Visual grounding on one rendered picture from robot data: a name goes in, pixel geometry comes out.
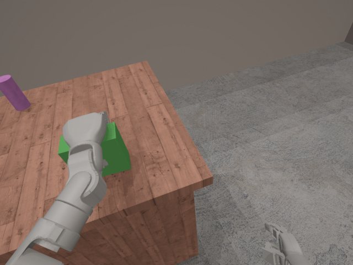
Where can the sponge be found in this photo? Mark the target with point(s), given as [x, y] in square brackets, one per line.
[114, 151]

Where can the right robot forearm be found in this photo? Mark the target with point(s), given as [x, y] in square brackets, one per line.
[296, 259]

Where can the table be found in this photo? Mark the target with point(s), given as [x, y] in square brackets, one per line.
[147, 216]

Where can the robot right hand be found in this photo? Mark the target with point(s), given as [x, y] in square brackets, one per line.
[288, 244]

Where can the left robot forearm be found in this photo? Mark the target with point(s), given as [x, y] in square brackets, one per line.
[84, 189]

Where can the robot left hand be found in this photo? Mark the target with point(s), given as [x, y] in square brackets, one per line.
[89, 127]

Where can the left robot upper arm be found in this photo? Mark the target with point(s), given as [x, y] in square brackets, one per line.
[33, 257]

